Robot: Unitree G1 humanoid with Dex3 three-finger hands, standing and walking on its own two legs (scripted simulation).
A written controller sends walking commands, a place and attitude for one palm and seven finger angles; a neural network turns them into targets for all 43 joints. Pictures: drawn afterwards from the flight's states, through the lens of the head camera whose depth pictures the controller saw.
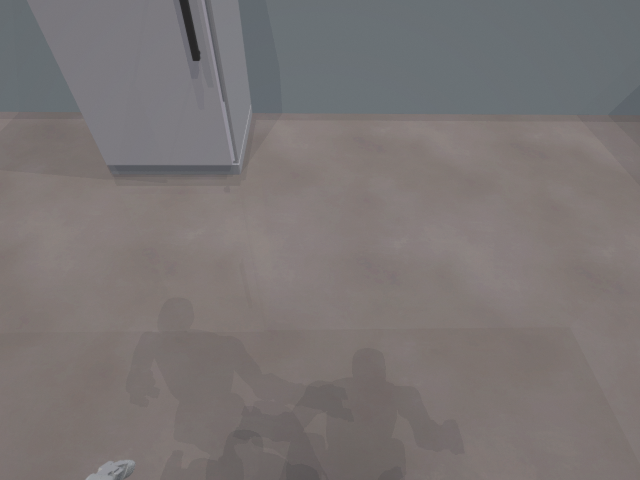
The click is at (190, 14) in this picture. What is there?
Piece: fridge door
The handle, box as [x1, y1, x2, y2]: [179, 0, 199, 60]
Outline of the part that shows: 179,0 193,60 199,60 199,51 197,48 188,1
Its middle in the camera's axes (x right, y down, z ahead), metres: -0.47 -0.85 +1.29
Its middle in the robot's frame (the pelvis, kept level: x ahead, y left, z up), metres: +1.52 +0.55 +0.09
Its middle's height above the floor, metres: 0.86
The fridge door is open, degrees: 0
